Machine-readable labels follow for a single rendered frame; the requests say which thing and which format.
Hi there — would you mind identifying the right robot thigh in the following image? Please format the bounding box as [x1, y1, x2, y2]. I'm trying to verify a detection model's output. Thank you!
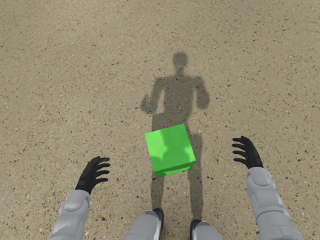
[192, 225, 224, 240]

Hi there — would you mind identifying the right robot forearm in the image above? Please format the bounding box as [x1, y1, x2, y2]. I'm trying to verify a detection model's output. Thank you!
[246, 167, 304, 240]

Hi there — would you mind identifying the robot right hand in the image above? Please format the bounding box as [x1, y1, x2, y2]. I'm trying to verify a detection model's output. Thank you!
[232, 136, 264, 169]

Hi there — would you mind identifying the left robot thigh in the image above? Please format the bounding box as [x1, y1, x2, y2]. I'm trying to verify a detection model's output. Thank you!
[122, 214, 161, 240]

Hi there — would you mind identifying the robot thigh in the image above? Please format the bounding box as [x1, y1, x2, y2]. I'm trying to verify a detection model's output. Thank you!
[122, 214, 161, 240]
[192, 225, 224, 240]

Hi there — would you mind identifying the left robot forearm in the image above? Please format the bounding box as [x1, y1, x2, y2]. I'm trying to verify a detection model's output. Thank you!
[47, 189, 91, 240]

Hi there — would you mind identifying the robot left hand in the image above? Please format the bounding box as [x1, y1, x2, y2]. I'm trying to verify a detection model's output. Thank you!
[75, 156, 111, 195]

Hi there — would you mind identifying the carton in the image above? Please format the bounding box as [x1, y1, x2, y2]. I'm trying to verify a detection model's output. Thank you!
[145, 123, 196, 178]

